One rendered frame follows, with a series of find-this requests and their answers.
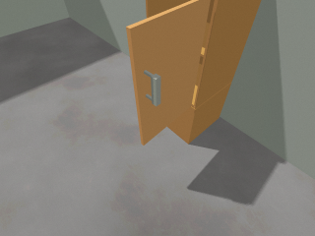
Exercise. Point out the handle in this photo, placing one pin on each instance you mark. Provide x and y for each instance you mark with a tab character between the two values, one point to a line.
155	88

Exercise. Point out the cupboard door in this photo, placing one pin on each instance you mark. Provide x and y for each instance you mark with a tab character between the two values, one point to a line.
168	44

